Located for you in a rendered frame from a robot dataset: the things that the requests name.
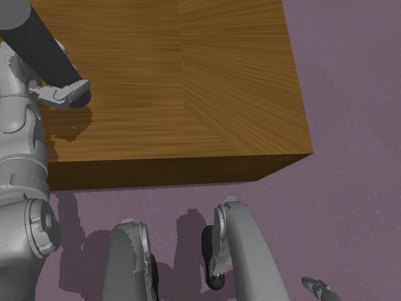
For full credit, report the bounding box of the left robot arm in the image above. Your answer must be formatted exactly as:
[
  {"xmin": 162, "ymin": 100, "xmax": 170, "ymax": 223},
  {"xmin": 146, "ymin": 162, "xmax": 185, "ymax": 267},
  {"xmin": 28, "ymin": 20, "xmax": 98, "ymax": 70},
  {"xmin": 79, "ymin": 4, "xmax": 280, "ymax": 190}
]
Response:
[{"xmin": 0, "ymin": 96, "xmax": 61, "ymax": 301}]

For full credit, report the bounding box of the can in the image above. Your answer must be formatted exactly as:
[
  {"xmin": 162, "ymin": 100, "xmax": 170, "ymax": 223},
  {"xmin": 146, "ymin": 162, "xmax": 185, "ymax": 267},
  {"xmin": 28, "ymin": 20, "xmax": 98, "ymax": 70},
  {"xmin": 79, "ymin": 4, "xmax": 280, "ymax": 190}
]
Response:
[{"xmin": 0, "ymin": 0, "xmax": 91, "ymax": 108}]

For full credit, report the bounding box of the left robot hand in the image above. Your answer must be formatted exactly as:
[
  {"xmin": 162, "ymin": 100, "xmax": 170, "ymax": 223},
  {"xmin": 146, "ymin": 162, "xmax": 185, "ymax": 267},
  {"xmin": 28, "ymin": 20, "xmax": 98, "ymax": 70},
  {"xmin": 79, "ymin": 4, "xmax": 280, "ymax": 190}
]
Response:
[{"xmin": 0, "ymin": 39, "xmax": 91, "ymax": 111}]

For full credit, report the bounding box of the right robot foot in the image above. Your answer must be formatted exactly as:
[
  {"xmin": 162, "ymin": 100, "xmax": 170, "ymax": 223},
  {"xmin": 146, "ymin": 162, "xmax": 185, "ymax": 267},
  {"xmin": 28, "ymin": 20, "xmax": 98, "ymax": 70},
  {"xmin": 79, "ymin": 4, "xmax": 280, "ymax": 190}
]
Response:
[{"xmin": 201, "ymin": 225, "xmax": 225, "ymax": 290}]

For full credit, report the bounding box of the right robot hand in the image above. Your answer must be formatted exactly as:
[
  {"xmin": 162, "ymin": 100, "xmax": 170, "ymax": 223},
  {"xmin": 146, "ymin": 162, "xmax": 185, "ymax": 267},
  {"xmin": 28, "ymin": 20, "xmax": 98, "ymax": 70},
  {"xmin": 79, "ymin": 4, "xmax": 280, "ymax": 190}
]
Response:
[{"xmin": 301, "ymin": 277, "xmax": 342, "ymax": 301}]

